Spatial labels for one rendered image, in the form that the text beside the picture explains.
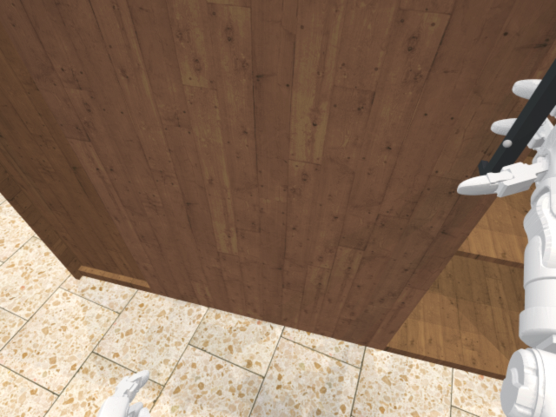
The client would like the left robot hand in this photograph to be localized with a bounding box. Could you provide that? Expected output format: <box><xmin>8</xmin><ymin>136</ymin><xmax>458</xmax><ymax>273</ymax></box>
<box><xmin>97</xmin><ymin>370</ymin><xmax>150</xmax><ymax>417</ymax></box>

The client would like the right robot forearm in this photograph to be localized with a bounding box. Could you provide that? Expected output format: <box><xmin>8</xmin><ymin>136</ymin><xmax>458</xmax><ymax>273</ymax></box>
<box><xmin>519</xmin><ymin>177</ymin><xmax>556</xmax><ymax>354</ymax></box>

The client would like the wardrobe door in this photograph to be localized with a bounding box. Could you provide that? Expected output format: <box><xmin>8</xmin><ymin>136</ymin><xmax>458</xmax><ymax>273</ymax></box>
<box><xmin>0</xmin><ymin>21</ymin><xmax>146</xmax><ymax>281</ymax></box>
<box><xmin>0</xmin><ymin>0</ymin><xmax>556</xmax><ymax>351</ymax></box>

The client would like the right robot hand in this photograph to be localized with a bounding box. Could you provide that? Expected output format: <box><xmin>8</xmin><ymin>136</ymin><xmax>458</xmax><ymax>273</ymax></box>
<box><xmin>457</xmin><ymin>79</ymin><xmax>556</xmax><ymax>197</ymax></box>

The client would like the handle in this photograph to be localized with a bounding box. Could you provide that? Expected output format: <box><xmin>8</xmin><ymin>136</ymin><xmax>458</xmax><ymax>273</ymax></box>
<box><xmin>478</xmin><ymin>58</ymin><xmax>556</xmax><ymax>175</ymax></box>

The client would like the robot right upper arm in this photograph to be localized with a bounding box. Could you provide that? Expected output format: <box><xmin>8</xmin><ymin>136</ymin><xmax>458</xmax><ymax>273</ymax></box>
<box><xmin>500</xmin><ymin>347</ymin><xmax>556</xmax><ymax>417</ymax></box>

